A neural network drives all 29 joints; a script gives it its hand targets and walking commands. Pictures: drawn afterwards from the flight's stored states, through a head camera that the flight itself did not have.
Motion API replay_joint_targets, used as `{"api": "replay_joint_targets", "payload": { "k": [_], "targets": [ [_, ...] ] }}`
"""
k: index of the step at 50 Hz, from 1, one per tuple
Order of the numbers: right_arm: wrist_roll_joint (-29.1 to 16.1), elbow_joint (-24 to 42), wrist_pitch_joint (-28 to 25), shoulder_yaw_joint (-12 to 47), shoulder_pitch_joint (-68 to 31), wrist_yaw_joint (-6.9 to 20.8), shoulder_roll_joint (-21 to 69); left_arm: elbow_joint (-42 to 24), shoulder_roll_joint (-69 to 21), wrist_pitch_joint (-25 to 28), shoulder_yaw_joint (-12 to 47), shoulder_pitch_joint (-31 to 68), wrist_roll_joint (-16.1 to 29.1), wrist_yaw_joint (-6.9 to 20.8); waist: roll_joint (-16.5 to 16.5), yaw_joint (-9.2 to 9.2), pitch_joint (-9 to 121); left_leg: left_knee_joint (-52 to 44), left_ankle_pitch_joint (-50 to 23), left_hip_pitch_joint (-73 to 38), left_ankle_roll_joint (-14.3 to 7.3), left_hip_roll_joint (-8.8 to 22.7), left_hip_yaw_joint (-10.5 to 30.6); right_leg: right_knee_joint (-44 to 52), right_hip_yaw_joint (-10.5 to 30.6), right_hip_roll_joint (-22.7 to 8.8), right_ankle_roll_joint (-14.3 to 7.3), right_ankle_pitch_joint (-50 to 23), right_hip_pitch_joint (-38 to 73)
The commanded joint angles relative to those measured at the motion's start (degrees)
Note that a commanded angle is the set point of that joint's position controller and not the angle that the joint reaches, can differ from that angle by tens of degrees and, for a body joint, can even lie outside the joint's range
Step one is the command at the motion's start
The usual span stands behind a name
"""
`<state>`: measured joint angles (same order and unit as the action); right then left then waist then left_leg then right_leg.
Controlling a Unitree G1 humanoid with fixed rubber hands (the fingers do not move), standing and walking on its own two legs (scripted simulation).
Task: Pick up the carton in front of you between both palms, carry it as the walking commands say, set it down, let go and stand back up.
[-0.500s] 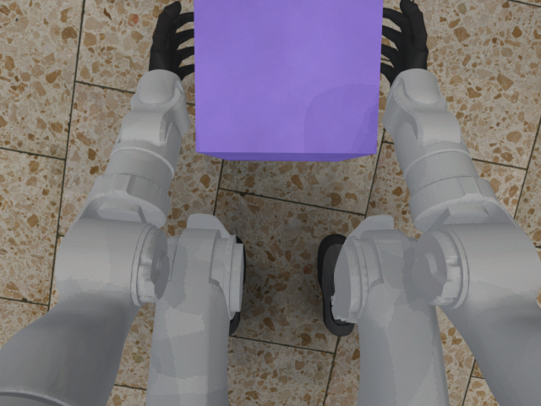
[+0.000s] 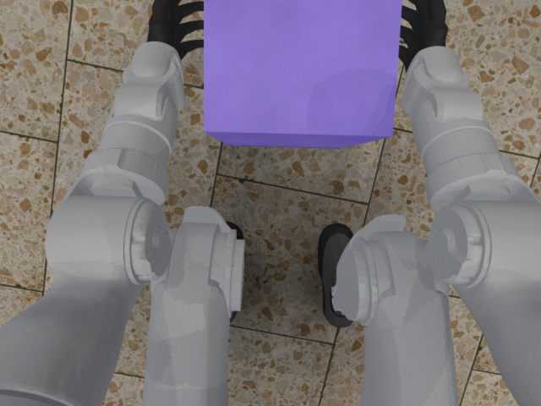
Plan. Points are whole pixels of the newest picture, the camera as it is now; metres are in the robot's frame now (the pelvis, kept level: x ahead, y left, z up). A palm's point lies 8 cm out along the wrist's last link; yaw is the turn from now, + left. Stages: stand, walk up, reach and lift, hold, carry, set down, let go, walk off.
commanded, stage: set down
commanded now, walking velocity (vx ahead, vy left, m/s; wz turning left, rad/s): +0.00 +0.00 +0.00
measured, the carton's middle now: (292, 72) +0.51 +0.01 -0.23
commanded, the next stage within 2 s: let go in 1.62 s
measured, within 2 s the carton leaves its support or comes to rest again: neither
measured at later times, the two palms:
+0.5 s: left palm (134, 68) +0.50 +0.22 -0.19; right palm (432, 73) +0.51 -0.17 -0.18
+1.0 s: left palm out of the picture +0.51 +0.22 -0.03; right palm (516, 21) +0.51 -0.17 -0.03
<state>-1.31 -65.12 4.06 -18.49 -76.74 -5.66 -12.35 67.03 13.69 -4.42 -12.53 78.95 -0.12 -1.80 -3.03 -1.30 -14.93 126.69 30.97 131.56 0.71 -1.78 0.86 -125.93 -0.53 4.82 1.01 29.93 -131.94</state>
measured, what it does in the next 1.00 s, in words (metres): rises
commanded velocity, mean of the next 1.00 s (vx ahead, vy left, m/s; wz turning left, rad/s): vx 0.00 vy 0.00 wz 0.00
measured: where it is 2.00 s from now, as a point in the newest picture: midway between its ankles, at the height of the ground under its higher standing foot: (280, 291)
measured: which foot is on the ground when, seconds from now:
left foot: down 0.00-1.00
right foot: down 0.00-1.00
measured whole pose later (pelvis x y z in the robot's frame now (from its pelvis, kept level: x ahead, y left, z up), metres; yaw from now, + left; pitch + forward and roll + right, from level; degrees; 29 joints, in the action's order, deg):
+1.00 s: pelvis +0.02 +0.00 +0.09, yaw +0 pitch +44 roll -1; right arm -5.9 -48.6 4.2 -12.2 -59.7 -6.9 -12.1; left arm 53.1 18.0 -3.7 -10.9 62.2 6.1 -2.6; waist -0.4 0.1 -0.3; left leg 110.5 31.6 122.5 0.3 -2.4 0.9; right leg -109.9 0.6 3.8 1.2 31.4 -122.2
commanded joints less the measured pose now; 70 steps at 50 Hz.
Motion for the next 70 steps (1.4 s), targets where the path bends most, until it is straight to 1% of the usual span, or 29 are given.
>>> {"api": "replay_joint_targets", "payload": {
  "k": [1, 5, 9, 11, 12, 13, 14, 15, 16, 18, 22, 24, 27, 30, 34, 36, 38, 40, 43, 48, 54, 57, 62, 70],
  "targets": [
    [0.6, 1.7, 1.1, 12.0, -23.9, 12.2, 42.2, -2.8, -37.2, -0.2, 8.6, 20.6, -1.2, 9.9, 1.6, -2.42, 43.4, -11.4, -4.7, -19.4, -2.9, -3.3, -1.1, 9.9, -0.8, 4.1, -0.9, -3.4, 19.8],
    [2.3, 0.3, 1.3, 10.0, -21.7, 12.2, 38.5, -1.3, -33.9, -0.5, 6.4, 18.5, -3.0, 9.8, 1.8, -2.24, 41.2, -11.8, -4.1, -19.0, -2.9, -3.1, -0.6, 10.1, -0.7, 3.8, -1.0, -2.4, 18.2],
    [3.7, -0.8, 0.8, 7.9, -19.0, 11.3, 31.8, -0.2, -27.3, 0.0, 4.2, 16.6, -4.2, 8.8, 2.1, -2.17, 40.4, -11.7, -3.8, -19.9, -2.3, -2.4, -0.5, 10.1, -0.6, 3.1, -0.4, -1.8, 18.4],
    [3.3, -1.2, -0.1, 6.7, -16.6, 9.6, 24.4, 0.5, -19.1, 1.2, 2.3, 14.5, -3.9, 7.0, 2.2, -2.24, 41.4, -11.6, -4.3, -21.2, -1.7, -1.8, -0.8, 10.0, -0.7, 2.5, 0.3, -2.0, 19.8],
    [2.6, -1.3, -0.8, 5.9, -14.5, 8.1, 18.2, 1.0, -12.5, 1.9, 1.0, 12.3, -3.4, 5.5, 2.4, -2.24, 42.2, -11.5, -4.6, -22.1, -1.3, -1.3, -1.0, 9.9, -0.8, 2.0, 0.9, -2.2, 20.7],
    [1.8, -1.5, -1.6, 4.6, -11.3, 6.0, 9.0, 0.9, -3.0, 2.8, -0.4, 9.4, -2.7, 3.2, 2.7, -2.39, 43.1, -11.5, -5.0, -23.3, -0.7, -0.8, -1.1, 9.7, -0.8, 1.4, 1.3, -2.7, 21.9],
    [0.2, -0.8, -3.0, 3.8, -7.5, 3.0, -2.7, 0.4, 9.1, 4.2, -1.8, 6.0, -1.3, -0.1, 3.1, -2.42, 44.3, -11.6, -5.4, -24.3, -0.1, -0.1, -1.1, 9.6, -0.7, 0.6, 1.7, -3.4, 23.0],
    [-2.2, -0.2, -4.0, 4.8, -7.4, 1.1, -6.8, -0.2, 12.2, 5.2, 0.0, 6.5, 1.4, -1.8, 3.9, -2.53, 46.3, -11.2, -7.1, -25.4, 0.2, 0.3, -0.6, 9.1, -0.3, 0.0, 1.8, -5.1, 24.6],
    [-4.6, -0.1, -4.8, 6.3, -7.9, 0.1, -8.0, 0.2, 13.0, 6.0, 1.3, 7.4, 3.7, -2.6, 4.2, -2.13, 47.8, -10.8, -8.8, -26.1, 0.3, 0.5, -0.1, 8.7, -0.2, -0.5, 1.9, -6.8, 24.9],
    [-8.6, 0.5, -6.2, 9.5, -9.1, -0.5, -8.2, -1.1, 12.7, 7.3, 4.6, 9.3, 7.7, -2.8, 4.8, -0.85, 50.7, -9.6, -12.3, -27.1, 0.3, 0.9, 0.6, 7.9, 0.3, -1.3, 1.7, -10.7, 25.0],
    [-12.9, 3.5, -7.6, 13.3, -9.4, -0.5, -8.6, -6.7, 12.4, 8.3, 9.8, 10.8, 13.6, -2.1, 5.1, 1.36, 55.9, -8.3, -17.6, -30.2, 0.6, 1.2, 1.4, 6.4, 0.2, -2.2, 1.4, -16.5, 26.5],
    [-13.9, 5.5, -7.7, 13.7, -8.2, -0.6, -9.7, -8.7, 13.6, 8.2, 10.6, 9.7, 15.0, -2.0, 5.2, 1.69, 59.6, -7.9, -19.5, -32.9, 0.7, 1.2, 1.3, 6.1, -0.3, -2.5, 1.3, -17.6, 28.2],
    [-14.3, 9.3, -7.2, 13.5, -5.2, -1.0, -10.9, -10.5, 15.1, 7.6, 10.2, 6.3, 15.6, -2.3, 5.2, 1.35, 65.6, -8.2, -20.7, -36.9, 0.7, 1.1, 0.8, 6.4, -0.9, -2.4, 1.2, -17.7, 31.3],
    [-13.9, 14.2, -6.1, 13.0, -2.3, -1.5, -11.5, -13.1, 15.5, 6.6, 9.0, 2.8, 15.0, -2.8, 5.1, 0.91, 72.4, -9.4, -20.5, -41.3, 0.7, 0.7, -0.3, 7.7, -1.8, -1.9, 1.1, -16.7, 35.4],
    [-11.8, 23.9, -3.7, 11.3, 0.4, -2.4, -10.9, -21.3, 15.2, 4.2, 6.2, -0.2, 12.6, -3.2, 4.7, 0.71, 82.2, -12.7, -18.3, -46.5, 0.6, -0.3, -2.3, 11.4, -3.3, -0.8, 0.6, -14.6, 41.2],
    [-10.0, 26.0, -1.9, 9.7, 2.1, -2.6, -10.2, -23.3, 14.7, 2.4, 4.8, -1.8, 11.1, -3.1, 4.6, 0.86, 80.4, -15.1, -15.8, -45.8, 0.6, -0.8, -2.9, 13.9, -3.7, -0.4, 0.3, -12.2, 40.8],
    [-8.1, 25.4, -0.6, 8.1, 3.5, -2.5, -8.8, -22.7, 13.3, 1.2, 3.6, -2.7, 9.7, -2.7, 4.7, 1.16, 73.3, -17.6, -12.3, -42.2, 0.5, -0.9, -3.0, 16.4, -3.6, -0.4, 0.4, -9.1, 37.5],
    [-6.6, 23.3, -0.1, 6.9, 4.8, -2.1, -6.9, -20.8, 11.7, 1.0, 2.7, -3.4, 8.6, -2.0, 4.6, 1.38, 66.6, -19.7, -10.1, -38.6, 0.4, -0.9, -2.9, 18.6, -3.2, -0.5, 0.6, -7.5, 34.4],
    [-5.2, 21.3, -0.5, 6.0, 5.9, -1.5, -5.5, -19.0, 10.4, 1.4, 1.7, -4.4, 7.3, -1.3, 4.4, 1.50, 63.7, -22.3, -10.1, -36.6, 0.4, -1.0, -2.6, 21.3, -2.8, -0.4, 0.8, -7.9, 33.4],
    [-4.3, 21.5, -1.0, 5.5, 7.2, -1.2, -4.9, -18.9, 10.5, 1.9, 0.6, -6.0, 6.0, -0.8, 4.2, 1.06, 67.6, -26.5, -11.7, -38.6, 0.8, -1.3, -3.0, 25.5, -2.8, -0.1, 1.1, -9.9, 37.0],
    [-3.9, 27.2, 0.2, 5.6, 9.1, -1.2, -4.9, -23.9, 11.6, 0.9, -0.1, -8.1, 5.4, 0.0, 3.9, 0.61, 76.5, -31.7, -15.0, -45.6, 1.0, -1.9, -3.9, 31.0, -3.4, 0.4, 1.4, -12.9, 44.4],
    [-3.6, 30.0, 1.2, 5.6, 10.3, -0.9, -4.7, -26.5, 11.7, 0.0, -0.3, -9.2, 5.3, 0.6, 4.0, 0.60, 78.9, -34.4, -16.9, -49.2, 1.0, -2.2, -4.2, 33.9, -3.7, 0.6, 1.5, -14.3, 47.4],
    [-3.0, 31.4, 2.3, 5.1, 12.6, -0.2, -4.0, -28.2, 11.0, -1.0, -0.9, -11.3, 4.9, 1.8, 4.4, 0.96, 78.4, -39.3, -18.9, -53.4, 1.1, -2.4, -4.0, 38.9, -3.6, 0.6, 1.7, -16.0, 50.5],
    [-1.7, 29.6, 1.7, 3.9, 16.3, 1.1, -2.7, -26.5, 9.6, -0.7, -2.4, -14.7, 3.1, 3.2, 4.7, 1.27, 74.6, -48.4, -21.4, -58.8, 1.2, -2.3, -3.0, 48.1, -2.6, 0.1, 1.8, -18.5, 55.7]
  ]
}}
